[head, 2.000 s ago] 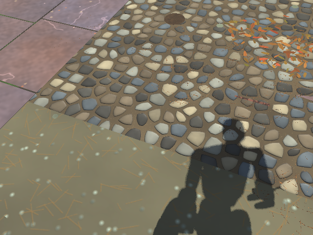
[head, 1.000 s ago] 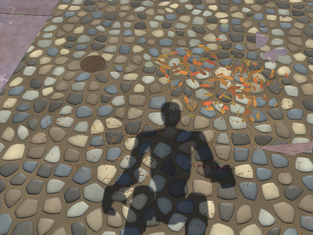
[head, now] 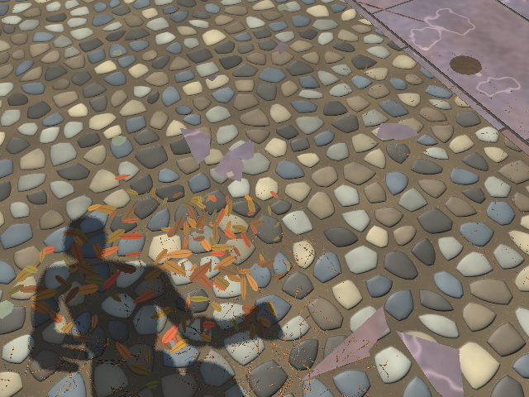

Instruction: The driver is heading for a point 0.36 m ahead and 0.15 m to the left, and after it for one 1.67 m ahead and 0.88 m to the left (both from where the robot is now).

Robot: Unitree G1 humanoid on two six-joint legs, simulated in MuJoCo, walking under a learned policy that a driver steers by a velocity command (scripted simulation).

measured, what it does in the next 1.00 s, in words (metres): walks ahead, turning left: left foot, then right foot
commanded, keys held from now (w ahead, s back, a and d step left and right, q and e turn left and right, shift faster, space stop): w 0.04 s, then w+q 0.20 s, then q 0.76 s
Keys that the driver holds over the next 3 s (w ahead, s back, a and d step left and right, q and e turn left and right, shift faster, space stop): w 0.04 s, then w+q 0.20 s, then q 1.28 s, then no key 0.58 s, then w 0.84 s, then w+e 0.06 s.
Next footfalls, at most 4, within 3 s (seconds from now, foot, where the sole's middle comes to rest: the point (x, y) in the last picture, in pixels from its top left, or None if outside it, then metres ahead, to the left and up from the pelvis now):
0.28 left None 0.33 0.16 -0.78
0.82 right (303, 390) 0.47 -0.02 -0.78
1.24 left None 0.32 0.20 -0.78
1.74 right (280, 390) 0.47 0.03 -0.78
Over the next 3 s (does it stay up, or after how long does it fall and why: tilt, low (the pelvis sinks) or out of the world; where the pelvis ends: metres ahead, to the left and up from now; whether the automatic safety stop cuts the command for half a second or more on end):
stays up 0.53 0.36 0.00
